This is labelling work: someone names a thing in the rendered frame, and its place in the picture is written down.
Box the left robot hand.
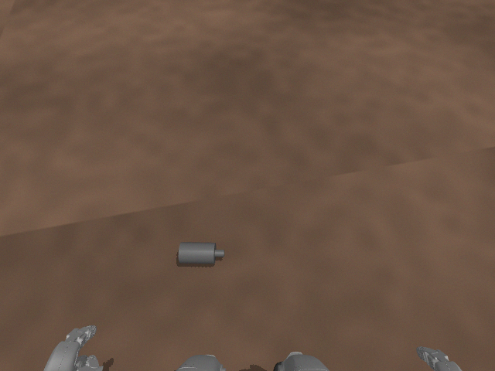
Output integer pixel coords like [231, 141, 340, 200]
[43, 325, 104, 371]

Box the bottle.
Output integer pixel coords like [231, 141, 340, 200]
[179, 242, 224, 264]

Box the right robot hand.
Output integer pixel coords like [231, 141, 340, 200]
[416, 346, 462, 371]

